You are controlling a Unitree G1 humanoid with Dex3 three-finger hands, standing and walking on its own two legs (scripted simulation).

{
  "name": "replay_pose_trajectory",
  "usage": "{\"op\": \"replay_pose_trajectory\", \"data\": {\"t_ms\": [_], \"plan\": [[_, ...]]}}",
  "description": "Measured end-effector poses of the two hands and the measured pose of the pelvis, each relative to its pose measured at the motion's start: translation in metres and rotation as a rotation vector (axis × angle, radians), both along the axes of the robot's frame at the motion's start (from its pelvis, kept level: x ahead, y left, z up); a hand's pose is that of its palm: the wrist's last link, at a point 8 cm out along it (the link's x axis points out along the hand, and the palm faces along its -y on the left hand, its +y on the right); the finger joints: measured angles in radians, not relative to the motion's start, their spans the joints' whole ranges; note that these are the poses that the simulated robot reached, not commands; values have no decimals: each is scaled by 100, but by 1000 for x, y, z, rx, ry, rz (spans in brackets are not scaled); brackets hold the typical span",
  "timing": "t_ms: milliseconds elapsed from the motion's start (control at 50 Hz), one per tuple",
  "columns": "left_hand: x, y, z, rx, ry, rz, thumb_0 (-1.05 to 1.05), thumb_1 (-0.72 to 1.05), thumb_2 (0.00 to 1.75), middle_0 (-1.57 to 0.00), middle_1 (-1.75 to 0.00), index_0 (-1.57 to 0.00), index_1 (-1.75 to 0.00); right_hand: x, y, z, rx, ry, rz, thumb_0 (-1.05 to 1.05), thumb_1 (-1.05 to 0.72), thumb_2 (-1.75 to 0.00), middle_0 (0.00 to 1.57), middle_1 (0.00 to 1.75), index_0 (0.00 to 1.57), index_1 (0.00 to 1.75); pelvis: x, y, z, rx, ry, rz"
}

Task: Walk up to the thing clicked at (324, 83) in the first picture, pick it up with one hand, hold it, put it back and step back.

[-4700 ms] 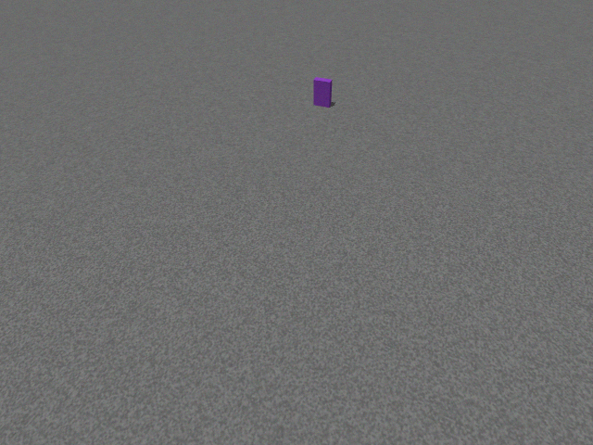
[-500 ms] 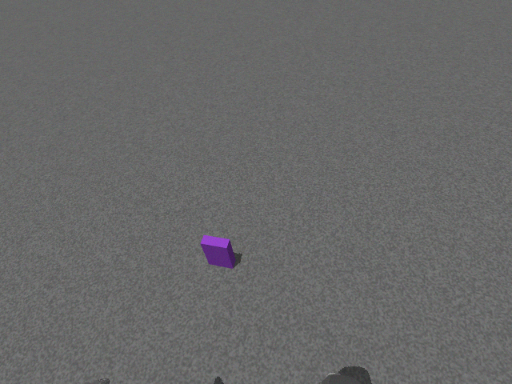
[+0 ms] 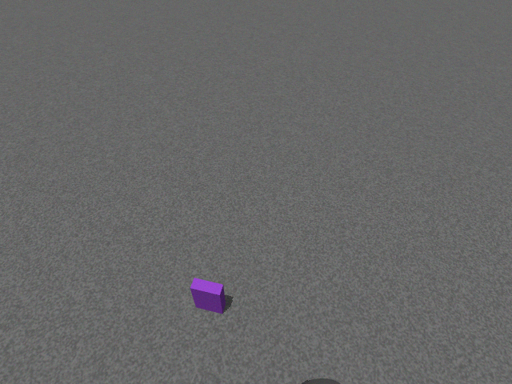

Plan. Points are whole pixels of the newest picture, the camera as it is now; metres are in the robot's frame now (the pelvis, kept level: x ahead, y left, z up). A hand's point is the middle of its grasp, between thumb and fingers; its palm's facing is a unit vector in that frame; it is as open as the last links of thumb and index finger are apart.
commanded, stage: walk up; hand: left
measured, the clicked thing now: (208, 296) +0.55 +0.18 -0.67
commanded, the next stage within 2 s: stand in 1.88 s
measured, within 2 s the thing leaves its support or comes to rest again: neither
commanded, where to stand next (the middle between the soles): +0.21 -0.02 m, yaw -1 degrees
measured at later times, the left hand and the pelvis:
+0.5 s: hand (120, 359) +0.21 +0.26 -0.13, palm faces -0.04 -0.92 -0.40, open 7.4 cm; pelvis +0.12 -0.01 -0.01, yaw +0 degrees
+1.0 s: hand (123, 355) +0.22 +0.26 -0.15, palm faces +0.00 -0.94 -0.33, open 7.4 cm; pelvis +0.16 +0.00 +0.01, yaw +0 degrees
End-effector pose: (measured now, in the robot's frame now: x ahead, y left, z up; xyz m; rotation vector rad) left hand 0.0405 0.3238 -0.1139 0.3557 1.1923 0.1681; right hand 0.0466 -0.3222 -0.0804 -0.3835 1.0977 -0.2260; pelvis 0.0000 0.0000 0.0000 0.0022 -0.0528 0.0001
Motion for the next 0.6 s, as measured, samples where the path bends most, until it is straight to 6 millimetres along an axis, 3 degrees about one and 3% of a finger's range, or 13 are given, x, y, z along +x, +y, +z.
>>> {"op": "replay_pose_trajectory", "data": {"t_ms": [160,300,440,600], "plan": [[75,-12,15,-11,-27,-53,1,91,89,-20,-30,-21,-30,14,-1,-7,29,74,-36,0,-90,-89,21,30,21,30,47,-3,7,9,-3,-15],[136,-31,19,49,-125,-57,1,90,89,-20,-30,-21,-30,54,-17,-42,63,111,-54,0,-90,-90,21,30,21,30,87,-22,-10,-2,-13,-15],[154,-33,28,44,-135,-44,1,90,89,-20,-30,-21,-30,106,-6,-41,76,92,-4,0,-90,-90,21,30,20,30,108,-16,-3,-5,-1,-4],[163,-9,-2,14,-62,18,1,90,89,-20,-30,-21,-30,132,10,-37,24,91,-14,0,-90,-90,21,30,20,30,127,5,-11,-3,-2,-3]]}}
